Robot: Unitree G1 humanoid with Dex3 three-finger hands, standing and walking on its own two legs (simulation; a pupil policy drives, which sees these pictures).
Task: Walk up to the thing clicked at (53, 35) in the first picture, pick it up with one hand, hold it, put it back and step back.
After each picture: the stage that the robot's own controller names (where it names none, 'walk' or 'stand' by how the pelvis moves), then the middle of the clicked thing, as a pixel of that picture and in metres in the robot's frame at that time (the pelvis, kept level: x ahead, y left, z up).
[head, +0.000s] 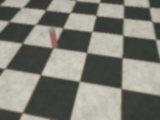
stand; (53, 38) +1.41 +0.36 -0.65
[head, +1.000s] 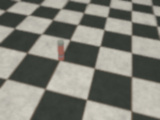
walk; (60, 50) +1.30 +0.18 -0.63
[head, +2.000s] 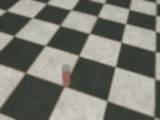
walk; (66, 76) +0.82 +0.12 -0.64
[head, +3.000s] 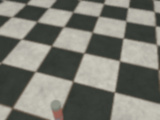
walk; (57, 111) +0.54 +0.18 -0.64
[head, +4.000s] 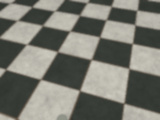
stand; out of the picture +0.43 +0.16 -0.64
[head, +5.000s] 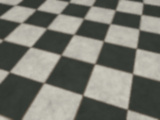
stand; out of the picture +0.40 +0.13 -0.66
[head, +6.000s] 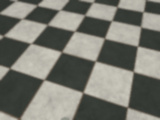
stand; out of the picture +0.40 +0.14 -0.65
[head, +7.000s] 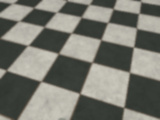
stand; out of the picture +0.41 +0.15 -0.66
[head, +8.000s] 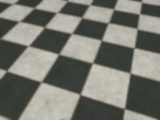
stand; out of the picture +0.40 +0.15 -0.66
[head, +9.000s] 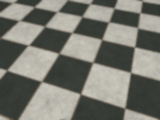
go down; out of the picture +0.40 +0.15 -0.66
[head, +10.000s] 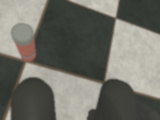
go down; (25, 45) +0.48 +0.22 -0.24
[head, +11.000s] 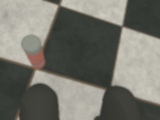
close in; (35, 54) +0.47 +0.22 -0.26
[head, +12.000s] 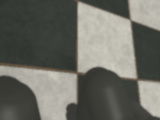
close in; out of the picture +0.45 +0.27 -0.16
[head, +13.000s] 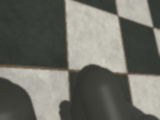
close; out of the picture +0.45 +0.28 -0.15
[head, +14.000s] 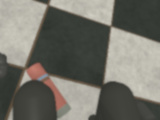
close; (48, 90) +0.34 +0.12 -0.29
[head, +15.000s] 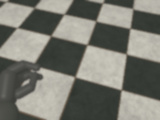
close; out of the picture +0.28 +0.04 -0.65
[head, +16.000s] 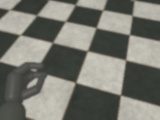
close; out of the picture +0.30 +0.03 -0.70
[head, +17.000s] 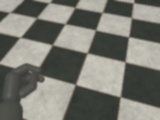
hold; out of the picture +0.32 -0.01 -0.70
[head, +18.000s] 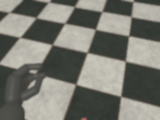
hold; out of the picture +0.34 -0.06 -0.70
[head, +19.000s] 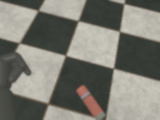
crouch; (90, 102) +0.41 -0.11 -0.61
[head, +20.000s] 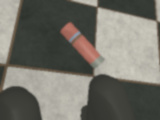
lower; (82, 45) +0.52 -0.11 -0.31
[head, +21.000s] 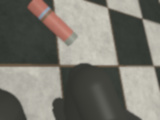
lower; (53, 22) +0.61 -0.10 -0.25
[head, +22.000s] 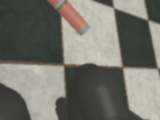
lower; (68, 12) +0.67 -0.15 -0.25
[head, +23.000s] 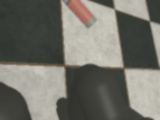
lower; (76, 6) +0.72 -0.20 -0.25
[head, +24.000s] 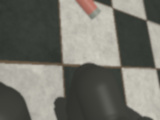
lower; out of the picture +0.78 -0.25 -0.25
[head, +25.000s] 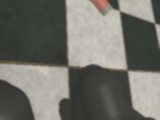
open; out of the picture +0.82 -0.30 -0.25
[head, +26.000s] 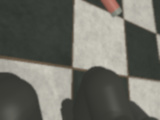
stand; out of the picture +0.88 -0.36 -0.26
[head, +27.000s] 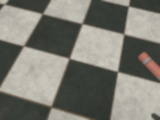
stand; (152, 66) +0.72 -0.60 -0.59
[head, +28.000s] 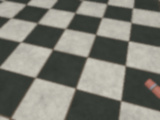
stand; (158, 92) +0.72 -0.68 -0.69
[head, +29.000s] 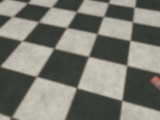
stand; out of the picture +0.75 -0.74 -0.69
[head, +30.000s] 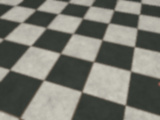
stand; out of the picture +0.79 -0.80 -0.74
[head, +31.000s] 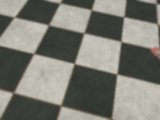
walk; out of the picture +0.94 -0.86 -0.73
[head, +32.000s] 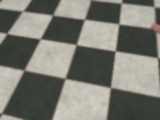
walk; out of the picture +1.28 -0.83 -0.71
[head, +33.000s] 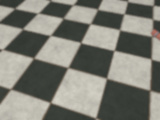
stand; out of the picture +1.51 -0.93 -0.72
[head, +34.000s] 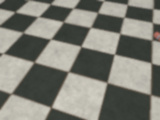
stand; out of the picture +1.50 -1.01 -0.74
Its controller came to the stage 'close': yes
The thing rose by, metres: 0.00
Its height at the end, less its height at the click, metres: -0.09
